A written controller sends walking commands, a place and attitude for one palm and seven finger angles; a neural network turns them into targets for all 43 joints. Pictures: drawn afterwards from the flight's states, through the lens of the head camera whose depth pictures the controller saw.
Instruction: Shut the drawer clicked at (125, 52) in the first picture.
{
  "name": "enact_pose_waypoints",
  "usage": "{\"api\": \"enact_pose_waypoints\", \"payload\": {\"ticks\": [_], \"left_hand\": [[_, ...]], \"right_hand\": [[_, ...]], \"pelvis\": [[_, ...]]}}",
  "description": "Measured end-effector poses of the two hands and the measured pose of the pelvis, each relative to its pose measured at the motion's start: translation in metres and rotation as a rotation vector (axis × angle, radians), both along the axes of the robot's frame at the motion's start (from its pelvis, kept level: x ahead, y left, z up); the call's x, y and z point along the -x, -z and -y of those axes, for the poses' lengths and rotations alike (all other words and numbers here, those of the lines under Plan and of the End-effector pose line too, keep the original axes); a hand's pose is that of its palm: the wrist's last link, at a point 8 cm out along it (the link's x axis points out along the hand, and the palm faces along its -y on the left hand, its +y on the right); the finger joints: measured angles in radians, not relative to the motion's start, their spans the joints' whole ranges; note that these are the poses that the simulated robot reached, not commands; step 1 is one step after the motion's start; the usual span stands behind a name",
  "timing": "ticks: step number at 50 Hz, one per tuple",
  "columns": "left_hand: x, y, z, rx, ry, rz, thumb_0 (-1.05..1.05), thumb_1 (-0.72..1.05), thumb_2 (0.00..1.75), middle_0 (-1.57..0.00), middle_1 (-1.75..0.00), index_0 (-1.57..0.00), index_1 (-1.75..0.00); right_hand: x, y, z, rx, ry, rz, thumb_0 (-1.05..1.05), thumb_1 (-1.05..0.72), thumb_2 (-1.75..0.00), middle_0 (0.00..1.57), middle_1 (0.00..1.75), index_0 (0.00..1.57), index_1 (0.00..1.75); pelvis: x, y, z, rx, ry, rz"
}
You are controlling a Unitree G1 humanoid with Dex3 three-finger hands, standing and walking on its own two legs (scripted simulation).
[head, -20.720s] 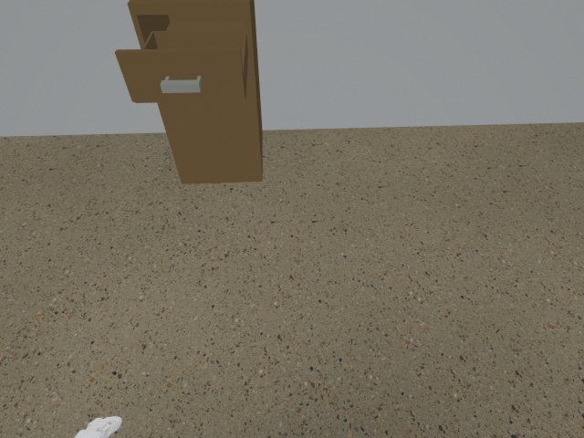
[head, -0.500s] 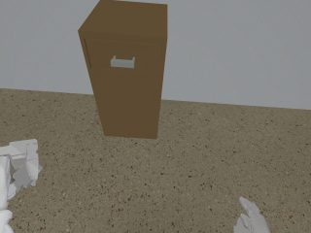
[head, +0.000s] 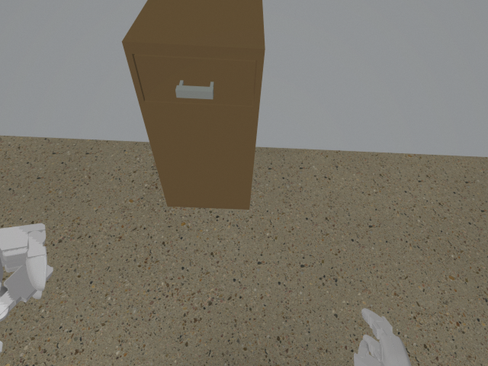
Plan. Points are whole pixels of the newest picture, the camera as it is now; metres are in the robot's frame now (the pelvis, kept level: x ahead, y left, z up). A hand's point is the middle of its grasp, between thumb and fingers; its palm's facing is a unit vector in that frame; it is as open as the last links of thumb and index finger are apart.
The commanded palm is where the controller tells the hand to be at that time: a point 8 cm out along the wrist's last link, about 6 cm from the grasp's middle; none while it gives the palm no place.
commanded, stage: stop stepping back and stand still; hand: left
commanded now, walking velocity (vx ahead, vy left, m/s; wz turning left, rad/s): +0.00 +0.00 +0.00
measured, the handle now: (195, 88) +0.89 +0.21 -0.06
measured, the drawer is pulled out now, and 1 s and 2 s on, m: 0.00 0.00 0.00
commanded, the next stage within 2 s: let the arm hang, fingers relaxed in 0.12 s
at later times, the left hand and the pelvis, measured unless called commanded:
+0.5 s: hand out of the picture +0.06 +0.19 -0.16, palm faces -0.03 -0.97 -0.22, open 3.1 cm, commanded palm none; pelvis -0.02 +0.01 -0.01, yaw +1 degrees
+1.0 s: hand out of the picture -0.01 +0.20 -0.17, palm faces +0.03 -0.96 -0.27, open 7.0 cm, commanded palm none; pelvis -0.01 -0.01 +0.00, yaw +1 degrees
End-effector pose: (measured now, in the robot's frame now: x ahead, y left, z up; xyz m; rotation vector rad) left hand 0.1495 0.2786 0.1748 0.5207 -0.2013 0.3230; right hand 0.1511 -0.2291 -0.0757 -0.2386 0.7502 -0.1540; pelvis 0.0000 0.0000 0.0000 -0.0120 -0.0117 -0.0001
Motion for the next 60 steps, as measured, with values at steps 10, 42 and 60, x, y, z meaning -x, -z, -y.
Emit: {"api": "enact_pose_waypoints", "payload": {"ticks": [10, 42, 60], "left_hand": [[0.001, 0.003, -0.005, 0.002, 0.001, -0.014, 0.01, 0.89, 0.9, -1.41, -1.6, -1.4, -1.6], [0.205, 0.305, 0.02, 0.487, -0.38, -1.575, 0.01, 0.9, 0.9, -0.49, -0.63, -0.48, -0.63], [0.114, 0.309, 0.059, 0.507, -0.236, -1.406, 0.0, 0.9, 0.9, -0.21, -0.31, -0.2, -0.31]], "right_hand": [[-0.002, -0.006, -0.002, -0.003, 0.015, 0.041, 0.01, -0.9, -0.9, 0.2, 0.3, 0.2, 0.3], [0.166, 0.07, 0.01, -0.083, 0.09, -0.657, 0.0, -0.91, -0.9, 0.2, 0.3, 0.2, 0.3], [0.145, 0.069, 0.017, -0.102, 0.108, -0.607, 0.0, -0.91, -0.9, 0.2, 0.3, 0.2, 0.3]], "pelvis": [[0.003, -0.001, -0.004, 0.003, 0.004, -0.002], [0.017, -0.001, 0.003, -0.005, -0.025, 0.01], [0.006, -0.003, 0.017, -0.014, -0.019, 0.019]]}}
